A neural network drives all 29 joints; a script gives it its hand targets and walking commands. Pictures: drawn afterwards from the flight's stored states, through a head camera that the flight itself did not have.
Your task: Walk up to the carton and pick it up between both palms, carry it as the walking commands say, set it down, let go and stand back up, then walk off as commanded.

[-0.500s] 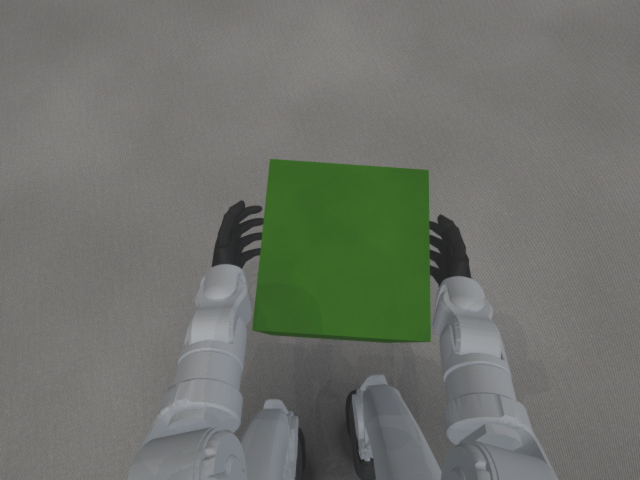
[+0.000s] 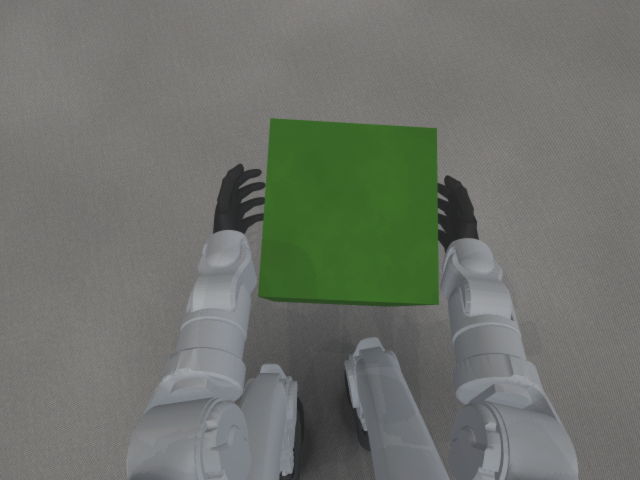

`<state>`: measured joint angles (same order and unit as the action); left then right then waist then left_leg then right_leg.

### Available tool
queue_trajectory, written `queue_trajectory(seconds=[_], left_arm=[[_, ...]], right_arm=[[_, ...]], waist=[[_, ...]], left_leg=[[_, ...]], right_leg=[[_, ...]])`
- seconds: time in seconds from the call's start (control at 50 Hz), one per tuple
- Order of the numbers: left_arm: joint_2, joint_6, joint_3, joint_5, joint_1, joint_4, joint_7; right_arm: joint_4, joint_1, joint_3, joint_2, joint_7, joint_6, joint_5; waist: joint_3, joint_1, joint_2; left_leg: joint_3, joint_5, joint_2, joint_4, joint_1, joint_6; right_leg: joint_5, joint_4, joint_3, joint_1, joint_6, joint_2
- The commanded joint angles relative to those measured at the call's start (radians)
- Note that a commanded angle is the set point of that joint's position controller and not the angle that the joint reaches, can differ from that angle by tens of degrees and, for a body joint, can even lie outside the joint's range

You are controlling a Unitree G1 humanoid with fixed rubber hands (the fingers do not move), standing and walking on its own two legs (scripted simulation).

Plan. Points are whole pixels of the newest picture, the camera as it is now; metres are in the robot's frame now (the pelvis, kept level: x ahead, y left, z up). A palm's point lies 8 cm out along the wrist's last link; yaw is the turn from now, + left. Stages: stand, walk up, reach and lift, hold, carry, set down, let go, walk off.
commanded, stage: set down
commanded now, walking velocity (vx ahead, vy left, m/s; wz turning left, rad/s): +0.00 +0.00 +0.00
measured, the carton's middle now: (340, 230) +0.44 -0.07 -0.15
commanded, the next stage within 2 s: none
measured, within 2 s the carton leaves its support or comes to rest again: neither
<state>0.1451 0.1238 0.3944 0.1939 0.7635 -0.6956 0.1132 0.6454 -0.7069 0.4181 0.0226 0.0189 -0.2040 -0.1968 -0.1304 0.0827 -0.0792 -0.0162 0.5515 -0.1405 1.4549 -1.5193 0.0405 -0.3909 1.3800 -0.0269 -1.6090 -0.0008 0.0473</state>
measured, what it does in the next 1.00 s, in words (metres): lowers itself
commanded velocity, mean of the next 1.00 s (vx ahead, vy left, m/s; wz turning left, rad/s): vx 0.00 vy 0.00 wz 0.00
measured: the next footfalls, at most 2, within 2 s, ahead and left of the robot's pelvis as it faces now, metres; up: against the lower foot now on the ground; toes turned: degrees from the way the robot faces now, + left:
none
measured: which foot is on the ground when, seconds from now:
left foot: down 0.00-1.00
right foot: down 0.00-1.00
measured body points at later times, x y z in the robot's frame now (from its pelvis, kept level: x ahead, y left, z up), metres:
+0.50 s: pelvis -0.01 -0.01 -0.07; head +0.24 -0.04 +0.30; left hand +0.47 +0.06 -0.16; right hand +0.43 -0.23 -0.18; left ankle +0.04 +0.09 -0.56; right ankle +0.11 -0.11 -0.56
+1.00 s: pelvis -0.03 -0.01 -0.14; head +0.27 -0.05 +0.19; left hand +0.50 +0.05 -0.25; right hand +0.45 -0.23 -0.26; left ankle +0.04 +0.09 -0.56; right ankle +0.11 -0.11 -0.56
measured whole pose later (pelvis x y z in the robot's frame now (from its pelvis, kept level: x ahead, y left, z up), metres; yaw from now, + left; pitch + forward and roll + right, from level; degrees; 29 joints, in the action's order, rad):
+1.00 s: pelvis -0.03 -0.01 -0.14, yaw +3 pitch +41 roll +3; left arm 0.03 0.18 0.42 0.14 1.16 -0.84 0.17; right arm 0.80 -1.09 0.41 -0.13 0.03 -0.26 -0.15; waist 0.01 0.11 -0.09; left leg 0.04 0.63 -0.17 1.93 -2.03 0.02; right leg -0.45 1.86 -0.03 -2.14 0.00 0.04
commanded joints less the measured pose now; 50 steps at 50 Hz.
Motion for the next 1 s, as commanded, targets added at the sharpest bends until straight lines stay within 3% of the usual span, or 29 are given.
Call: queue_trajectory(seconds=[0.0,0.02,0.04,0.1,0.12,0.14,0.16,0.18,0.22,0.24,0.28,0.3,0.32,0.36,0.38,0.44,0.48,0.56,0.58,0.6,0.68,0.72,0.8,0.88,0.9,0.92,0.94,0.96,0.98], left_arm=[[0.895,0.007,-0.496,-0.056,0.472,-0.075,-0.124],[0.896,0.008,-0.508,-0.062,0.498,-0.055,-0.122],[0.882,0.012,-0.493,-0.055,0.5,-0.075,-0.117],[0.864,0.014,-0.473,-0.047,0.517,-0.094,-0.116],[0.87,0.013,-0.473,-0.047,0.528,-0.104,-0.114],[0.862,0.012,-0.464,-0.049,0.537,-0.094,-0.111],[0.864,0.016,-0.456,-0.048,0.538,-0.127,-0.113],[0.863,0.017,-0.441,-0.042,0.536,-0.138,-0.114],[0.861,0.013,-0.45,-0.053,0.574,-0.111,-0.113],[0.855,0.013,-0.45,-0.054,0.578,-0.109,-0.112],[0.853,0.013,-0.447,-0.066,0.625,-0.111,-0.113],[0.856,0.016,-0.438,-0.064,0.598,-0.135,-0.112],[0.852,0.017,-0.438,-0.069,0.602,-0.14,-0.113],[0.83,0.018,-0.418,-0.064,0.638,-0.15,-0.112],[0.834,0.017,-0.429,-0.071,0.652,-0.145,-0.116],[0.818,0.014,-0.424,-0.076,0.687,-0.135,-0.113],[0.815,0.015,-0.424,-0.089,0.726,-0.122,-0.117],[0.796,0.025,-0.4,-0.081,0.756,-0.152,-0.118],[0.8,0.028,-0.404,-0.088,0.772,-0.152,-0.12],[0.799,0.029,-0.401,-0.089,0.797,-0.146,-0.123],[0.797,0.038,-0.394,-0.09,0.807,-0.165,-0.125],[0.808,0.042,-0.39,-0.098,0.832,-0.178,-0.129],[0.808,0.043,-0.397,-0.112,0.871,-0.161,-0.126],[0.801,0.055,-0.393,-0.113,0.899,-0.183,-0.124],[0.807,0.057,-0.4,-0.118,0.908,-0.183,-0.125],[0.798,0.057,-0.393,-0.119,0.915,-0.182,-0.123],[0.787,0.056,-0.395,-0.124,0.945,-0.173,-0.124],[0.8,0.057,-0.381,-0.122,0.918,-0.185,-0.123],[0.796,0.059,-0.395,-0.128,0.936,-0.183,-0.125]], right_arm=[[-0.048,-0.563,-0.489,0.795,-0.178,0.044,0.081],[-0.031,-0.552,-0.479,0.797,-0.18,0.038,0.082],[-0.017,-0.57,-0.472,0.79,-0.182,0.034,0.082],[-0.005,-0.592,-0.469,0.784,-0.185,0.03,0.083],[0.005,-0.595,-0.455,0.78,-0.187,0.031,0.085],[0.011,-0.603,-0.463,0.783,-0.186,0.029,0.089],[0.04,-0.596,-0.449,0.779,-0.184,0.025,0.08],[0.034,-0.619,-0.449,0.775,-0.184,0.025,0.086],[0.033,-0.626,-0.446,0.777,-0.182,0.024,0.088],[0.019,-0.648,-0.454,0.777,-0.185,0.025,0.088],[0.053,-0.65,-0.439,0.775,-0.181,0.019,0.087],[0.021,-0.682,-0.461,0.769,-0.179,0.022,0.097],[0.019,-0.694,-0.467,0.761,-0.177,0.021,0.096],[0.069,-0.689,-0.443,0.774,-0.175,0.014,0.089],[0.062,-0.697,-0.443,0.768,-0.173,0.016,0.086],[0.031,-0.759,-0.456,0.756,-0.17,0.021,0.107],[0.03,-0.774,-0.456,0.755,-0.166,0.015,0.11],[0.057,-0.81,-0.455,0.746,-0.165,0.005,0.118],[0.051,-0.822,-0.453,0.74,-0.165,0.004,0.114],[0.051,-0.825,-0.44,0.742,-0.165,0.003,0.113],[0.092,-0.84,-0.435,0.738,-0.173,-0.01,0.114],[0.082,-0.87,-0.427,0.727,-0.171,-0.008,0.114],[0.033,-0.935,-0.459,0.709,-0.174,-0.005,0.137],[0.077,-0.955,-0.432,0.677,-0.183,-0.013,0.133],[0.058,-0.966,-0.435,0.667,-0.186,-0.01,0.141],[0.075,-0.969,-0.432,0.677,-0.188,-0.014,0.143],[0.089,-0.959,-0.42,0.675,-0.189,-0.017,0.136],[0.085,-0.974,-0.426,0.671,-0.191,-0.017,0.135],[0.085,-0.977,-0.421,0.671,-0.195,-0.018,0.141]], waist=[[-0.806,0.065,0.041],[-0.817,0.082,0.022],[-0.797,0.065,0.011],[-0.788,0.056,0.016],[-0.8,0.072,0.015],[-0.815,0.054,0.026],[-0.801,0.076,0.026],[-0.798,0.061,0.019],[-0.825,0.068,0.008],[-0.837,0.054,0.02],[-0.834,0.075,0.018],[-0.839,0.063,0.035],[-0.844,0.073,0.059],[-0.812,0.067,0.053],[-0.825,0.08,0.062],[-0.866,0.057,0.043],[-0.867,0.072,0.062],[-0.855,0.059,0.062],[-0.864,0.071,0.075],[-0.877,0.079,0.048],[-0.866,0.073,0.053],[-0.858,0.093,0.062],[-0.912,0.075,0.065],[-0.876,0.097,0.06],[-0.887,0.102,0.033],[-0.884,0.091,0.036],[-0.864,0.113,0.045],[-0.865,0.095,0.052],[-0.875,0.111,0.043]], left_leg=[[-0.106,-0.24,-0.049,-0.162,0.194,-0.057],[-0.097,-0.234,-0.049,-0.15,0.185,-0.062],[-0.103,-0.231,-0.049,-0.148,0.176,-0.063],[-0.091,-0.223,-0.053,-0.116,0.129,-0.061],[-0.087,-0.218,-0.056,-0.106,0.122,-0.063],[-0.08,-0.226,-0.059,-0.093,0.107,-0.064],[-0.079,-0.198,-0.059,-0.082,0.074,-0.063],[-0.075,-0.195,-0.061,-0.075,0.073,-0.058],[-0.067,-0.199,-0.064,-0.053,0.051,-0.061],[-0.069,-0.222,-0.065,-0.046,0.056,-0.062],[-0.055,-0.189,-0.07,-0.024,0.005,-0.062],[-0.06,-0.192,-0.072,-0.019,0.013,-0.056],[-0.063,-0.196,-0.075,-0.001,0.0,-0.055],[-0.049,-0.157,-0.077,0.012,-0.043,-0.054],[-0.049,-0.154,-0.077,0.028,-0.059,-0.054],[-0.042,-0.175,-0.082,0.057,-0.067,-0.054],[-0.033,-0.159,-0.088,0.082,-0.099,-0.051],[-0.021,-0.115,-0.088,0.118,-0.144,-0.049],[-0.019,-0.115,-0.092,0.129,-0.153,-0.048],[-0.01,-0.108,-0.091,0.139,-0.16,-0.054],[-0.009,-0.108,-0.092,0.171,-0.196,-0.053],[-0.006,-0.093,-0.096,0.191,-0.224,-0.046],[0.001,-0.113,-0.1,0.234,-0.247,-0.052],[-0.003,-0.095,-0.099,0.258,-0.256,-0.051],[-0.001,-0.102,-0.097,0.272,-0.256,-0.052],[0.002,-0.101,-0.099,0.272,-0.252,-0.053],[0.005,-0.088,-0.097,0.287,-0.283,-0.053],[0.007,-0.101,-0.102,0.29,-0.287,-0.051],[0.001,-0.1,-0.099,0.297,-0.279,-0.048]], right_leg=[[0.284,-0.031,-0.028,0.605,-0.009,0.083],[0.283,-0.029,-0.028,0.611,-0.005,0.084],[0.277,-0.011,-0.027,0.575,-0.008,0.081],[0.273,0.014,-0.025,0.544,-0.014,0.08],[0.269,0.019,-0.022,0.542,-0.011,0.084],[0.275,0.03,-0.023,0.55,-0.015,0.083],[0.263,0.035,-0.026,0.537,-0.015,0.081],[0.255,0.046,-0.022,0.523,-0.018,0.081],[0.266,0.066,-0.025,0.516,-0.013,0.083],[0.284,0.08,-0.022,0.502,-0.015,0.083],[0.271,0.081,-0.03,0.526,-0.013,0.084],[0.269,0.094,-0.019,0.508,-0.019,0.086],[0.272,0.103,-0.015,0.497,-0.024,0.087],[0.246,0.111,-0.023,0.483,-0.022,0.082],[0.246,0.124,-0.017,0.477,-0.024,0.085],[0.274,0.162,-0.02,0.462,-0.025,0.085],[0.267,0.167,-0.021,0.472,-0.025,0.086],[0.224,0.197,-0.024,0.44,-0.027,0.081],[0.23,0.203,-0.019,0.441,-0.028,0.083],[0.225,0.207,-0.026,0.449,-0.024,0.081],[0.228,0.251,-0.02,0.4,-0.027,0.076],[0.225,0.256,-0.021,0.4,-0.023,0.076],[0.249,0.301,-0.022,0.399,-0.024,0.071],[0.216,0.338,-0.003,0.315,-0.023,0.068],[0.224,0.346,-0.009,0.306,-0.019,0.067],[0.22,0.352,-0.002,0.293,-0.021,0.065],[0.219,0.353,-0.009,0.287,-0.019,0.064],[0.231,0.366,-0.002,0.288,-0.02,0.067],[0.234,0.375,0.001,0.274,-0.02,0.064]])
